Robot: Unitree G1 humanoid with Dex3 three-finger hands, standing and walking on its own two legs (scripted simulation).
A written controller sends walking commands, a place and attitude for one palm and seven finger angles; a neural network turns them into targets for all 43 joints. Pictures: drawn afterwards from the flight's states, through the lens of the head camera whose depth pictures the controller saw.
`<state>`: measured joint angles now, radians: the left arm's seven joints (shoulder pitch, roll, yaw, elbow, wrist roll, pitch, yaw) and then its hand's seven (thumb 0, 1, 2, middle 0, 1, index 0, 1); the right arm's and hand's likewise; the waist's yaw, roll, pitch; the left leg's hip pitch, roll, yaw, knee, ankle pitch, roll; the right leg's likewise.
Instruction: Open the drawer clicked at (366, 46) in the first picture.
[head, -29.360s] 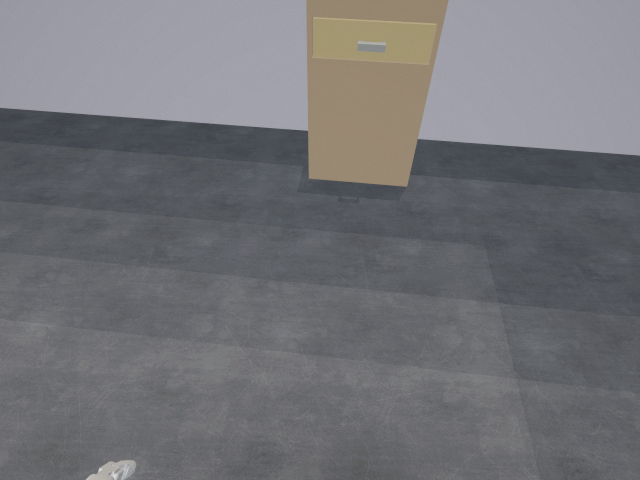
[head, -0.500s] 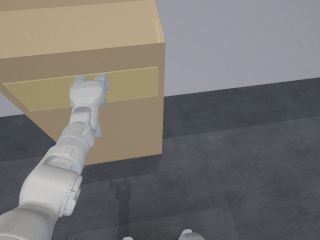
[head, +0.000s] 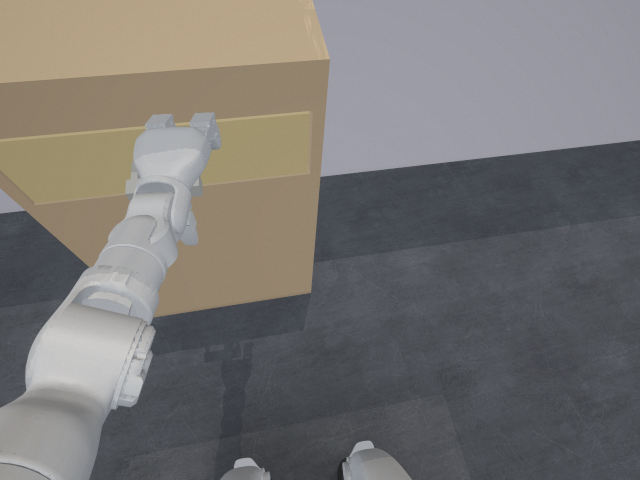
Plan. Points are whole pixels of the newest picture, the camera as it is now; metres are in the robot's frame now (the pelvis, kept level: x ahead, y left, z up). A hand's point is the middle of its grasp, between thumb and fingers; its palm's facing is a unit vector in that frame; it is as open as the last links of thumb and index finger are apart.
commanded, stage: re-aim the fingers above the handle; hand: left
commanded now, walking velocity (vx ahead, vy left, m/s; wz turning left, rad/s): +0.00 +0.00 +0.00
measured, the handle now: (165, 176) +0.57 +0.18 -0.04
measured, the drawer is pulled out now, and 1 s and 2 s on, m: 0.00 0.00 0.00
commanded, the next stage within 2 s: lower the fingers behind the handle in 1.02 s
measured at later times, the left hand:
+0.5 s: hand (175, 169) +0.52 +0.15 +0.03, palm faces -0.08 +0.00 -1.00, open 13.7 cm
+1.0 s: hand (158, 174) +0.52 +0.17 +0.02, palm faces -0.04 -0.01 -1.00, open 13.6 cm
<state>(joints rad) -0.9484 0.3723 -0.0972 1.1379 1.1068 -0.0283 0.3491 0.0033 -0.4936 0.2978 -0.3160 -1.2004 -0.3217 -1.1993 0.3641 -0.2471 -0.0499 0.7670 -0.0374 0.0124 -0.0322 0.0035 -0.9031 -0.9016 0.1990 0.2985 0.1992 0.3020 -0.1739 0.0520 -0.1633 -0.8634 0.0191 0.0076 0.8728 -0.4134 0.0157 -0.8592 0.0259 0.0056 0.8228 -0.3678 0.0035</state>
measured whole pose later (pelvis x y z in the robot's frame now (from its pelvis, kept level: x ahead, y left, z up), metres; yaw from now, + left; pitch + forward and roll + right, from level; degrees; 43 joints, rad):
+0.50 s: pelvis -0.02 +0.01 +0.00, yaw -2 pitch +23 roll -1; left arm -1.06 0.44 -0.06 1.25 1.11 0.08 0.32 0.01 -0.49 0.30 -0.32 -1.20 -0.35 -1.22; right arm 0.34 -0.26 0.01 0.69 -0.01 0.07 -0.05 0.00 -0.90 -0.90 0.20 0.30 0.20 0.30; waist -0.21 0.06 -0.13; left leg -0.87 0.02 0.05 0.87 -0.39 0.03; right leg -0.89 0.03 0.05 0.83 -0.34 0.02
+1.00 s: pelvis +0.00 +0.01 +0.00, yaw +0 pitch +24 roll -3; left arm -1.03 0.39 -0.11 1.25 1.09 0.11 0.40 0.00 -0.49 0.30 -0.37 -1.23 -0.35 -1.23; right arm 0.36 -0.24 -0.03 0.77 -0.04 0.03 -0.01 0.00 -0.90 -0.90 0.20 0.30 0.20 0.30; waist -0.18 0.07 -0.17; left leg -0.90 0.02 -0.01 0.90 -0.42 0.02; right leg -0.87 0.02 -0.01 0.82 -0.37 0.01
